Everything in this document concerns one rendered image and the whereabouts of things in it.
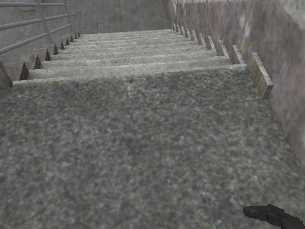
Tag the right robot hand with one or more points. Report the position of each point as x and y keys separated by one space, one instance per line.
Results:
x=274 y=215

